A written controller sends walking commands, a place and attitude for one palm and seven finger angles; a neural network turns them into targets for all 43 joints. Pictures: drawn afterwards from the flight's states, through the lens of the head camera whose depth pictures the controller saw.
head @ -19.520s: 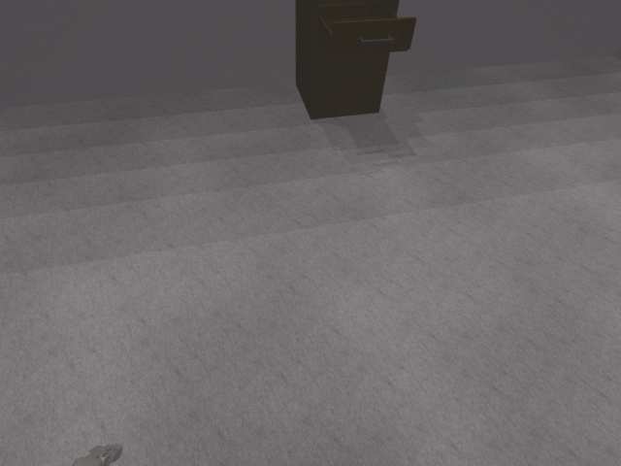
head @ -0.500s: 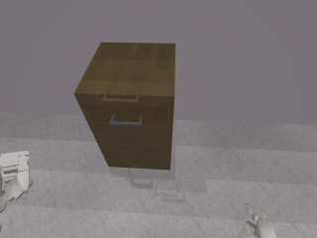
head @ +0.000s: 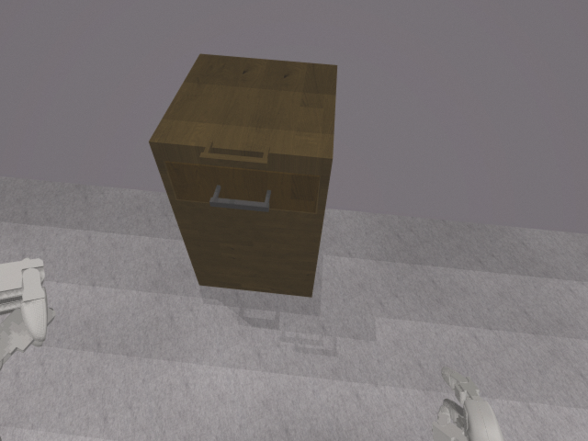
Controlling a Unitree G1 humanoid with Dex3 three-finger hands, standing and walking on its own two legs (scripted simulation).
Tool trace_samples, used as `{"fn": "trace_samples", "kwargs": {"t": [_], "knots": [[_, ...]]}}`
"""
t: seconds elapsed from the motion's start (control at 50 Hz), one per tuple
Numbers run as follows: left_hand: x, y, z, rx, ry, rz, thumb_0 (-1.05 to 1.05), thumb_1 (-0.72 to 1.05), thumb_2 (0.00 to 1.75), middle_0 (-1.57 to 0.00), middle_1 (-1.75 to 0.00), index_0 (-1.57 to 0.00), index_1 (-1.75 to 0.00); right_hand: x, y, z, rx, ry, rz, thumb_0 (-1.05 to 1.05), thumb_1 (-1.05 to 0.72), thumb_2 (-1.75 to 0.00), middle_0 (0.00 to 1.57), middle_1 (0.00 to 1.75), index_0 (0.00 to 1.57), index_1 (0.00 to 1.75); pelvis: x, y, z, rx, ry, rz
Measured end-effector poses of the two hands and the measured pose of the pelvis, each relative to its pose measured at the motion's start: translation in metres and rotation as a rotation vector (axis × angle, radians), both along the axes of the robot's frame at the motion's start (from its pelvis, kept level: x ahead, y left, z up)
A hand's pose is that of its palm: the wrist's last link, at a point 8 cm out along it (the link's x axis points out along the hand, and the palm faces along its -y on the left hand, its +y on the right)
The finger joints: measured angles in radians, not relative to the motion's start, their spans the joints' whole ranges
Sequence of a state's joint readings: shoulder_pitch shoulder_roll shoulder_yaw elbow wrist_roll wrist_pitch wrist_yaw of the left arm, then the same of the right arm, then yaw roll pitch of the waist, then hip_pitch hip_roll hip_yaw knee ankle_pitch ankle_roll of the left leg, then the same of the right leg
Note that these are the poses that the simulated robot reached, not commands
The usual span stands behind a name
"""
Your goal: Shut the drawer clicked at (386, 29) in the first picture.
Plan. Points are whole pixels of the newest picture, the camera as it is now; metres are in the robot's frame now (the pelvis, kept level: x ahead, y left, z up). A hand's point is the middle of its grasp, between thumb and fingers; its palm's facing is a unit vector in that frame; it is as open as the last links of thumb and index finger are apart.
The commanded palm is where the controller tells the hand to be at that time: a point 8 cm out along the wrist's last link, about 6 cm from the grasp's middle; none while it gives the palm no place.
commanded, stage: step back with the hand held close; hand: left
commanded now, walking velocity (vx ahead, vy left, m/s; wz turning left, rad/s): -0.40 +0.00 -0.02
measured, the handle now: (241, 198) +0.69 +0.17 -0.20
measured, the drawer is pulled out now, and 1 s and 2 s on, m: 0.00 0.00 0.00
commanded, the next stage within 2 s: stop stepping back and stand still in 0.90 s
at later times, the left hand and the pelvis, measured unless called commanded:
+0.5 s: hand (28, 336) +0.18 +0.24 +0.17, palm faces +0.37 -0.76 -0.53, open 3.2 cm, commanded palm +0.10 +0.28 +0.18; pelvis -0.03 -0.01 -0.01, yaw +1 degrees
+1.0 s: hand out of the picture +0.08 +0.25 +0.18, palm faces +0.37 -0.81 -0.45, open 3.2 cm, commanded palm +0.03 +0.28 +0.18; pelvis -0.11 +0.00 -0.01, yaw -1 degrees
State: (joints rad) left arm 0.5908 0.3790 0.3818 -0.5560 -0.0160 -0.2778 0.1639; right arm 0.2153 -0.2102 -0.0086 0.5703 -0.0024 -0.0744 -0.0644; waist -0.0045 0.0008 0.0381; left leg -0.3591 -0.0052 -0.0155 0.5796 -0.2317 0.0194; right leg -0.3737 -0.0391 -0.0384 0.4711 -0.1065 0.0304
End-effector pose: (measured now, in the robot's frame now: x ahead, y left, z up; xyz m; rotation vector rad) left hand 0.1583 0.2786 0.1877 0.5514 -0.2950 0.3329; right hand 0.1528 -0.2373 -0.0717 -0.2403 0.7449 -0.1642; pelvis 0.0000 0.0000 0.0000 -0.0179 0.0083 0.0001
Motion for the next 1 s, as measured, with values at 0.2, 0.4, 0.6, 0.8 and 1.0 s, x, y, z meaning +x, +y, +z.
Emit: {"fn": "trace_samples", "kwargs": {"t": [0.2,0.4,0.6,0.8,1.0], "knots": [[-0.002,-0.01,0.002,0.044,-0.022,-0.038,0.01,0.89,0.9,-1.4,-1.6,-1.41,-1.6,-0.013,-0.012,-0.008,-0.004,0.018,-0.024,0.01,-0.9,-0.9,0.2,0.3,0.2,0.3,-0.01,-0.007,-0.006,0.003,0.003,-0.009],[-0.009,-0.003,0.004,0.06,-0.031,-0.074,0.01,0.88,0.9,-1.4,-1.6,-1.41,-1.6,-0.031,-0.011,-0.003,-0.025,0.037,-0.068,0.01,-0.9,-0.9,0.2,0.3,0.2,0.3,-0.021,0.001,-0.004,-0.015,0.021,0.013],[-0.035,-0.01,0.003,0.052,-0.044,-0.072,0.01,0.89,0.9,-1.4,-1.6,-1.41,-1.6,-0.028,-0.003,-0.006,-0.018,0.01,0.019,0.01,-0.9,-0.9,0.2,0.3,0.2,0.3,-0.043,-0.008,-0.007,-0.016,0.034,0.015],[-0.07,0.011,0.008,0.067,-0.08,-0.094,0.01,0.88,0.9,-1.4,-1.6,-1.41,-1.6,-0.063,0.004,0.004,-0.052,-0.008,-0.026,0.01,-0.9,-0.9,0.2,0.3,0.2,0.3,-0.072,0.011,-0.007,-0.047,0.017,0.032],[-0.116,0.008,0.007,0.026,-0.084,-0.058,0.01,0.89,0.9,-1.4,-1.6,-1.41,-1.6,-0.098,0.027,-0.003,0.003,-0.004,0.083,0.01,-0.9,-0.9,0.2,0.3,0.2,0.3,-0.109,0.002,-0.006,-0.026,0.07,-0.023]]}}
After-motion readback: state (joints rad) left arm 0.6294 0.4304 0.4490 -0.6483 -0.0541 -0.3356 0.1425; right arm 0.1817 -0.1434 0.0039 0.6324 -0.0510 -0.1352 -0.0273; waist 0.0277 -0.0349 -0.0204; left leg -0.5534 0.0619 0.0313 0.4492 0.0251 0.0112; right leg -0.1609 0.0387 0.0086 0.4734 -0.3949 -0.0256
